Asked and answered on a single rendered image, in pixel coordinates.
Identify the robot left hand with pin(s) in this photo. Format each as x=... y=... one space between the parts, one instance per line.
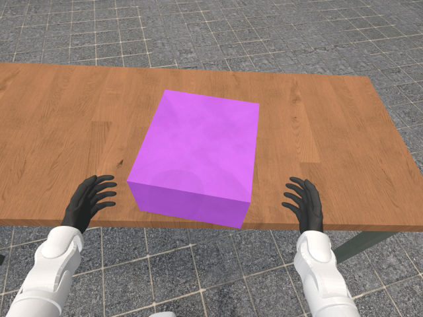
x=83 y=205

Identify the table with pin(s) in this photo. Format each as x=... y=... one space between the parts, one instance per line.
x=62 y=124

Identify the carton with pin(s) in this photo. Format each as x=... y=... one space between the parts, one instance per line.
x=197 y=159

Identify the robot left forearm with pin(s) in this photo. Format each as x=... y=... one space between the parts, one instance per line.
x=46 y=287

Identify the robot right hand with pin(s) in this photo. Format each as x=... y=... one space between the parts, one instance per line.
x=309 y=213

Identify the robot right forearm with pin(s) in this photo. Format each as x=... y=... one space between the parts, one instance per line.
x=324 y=287

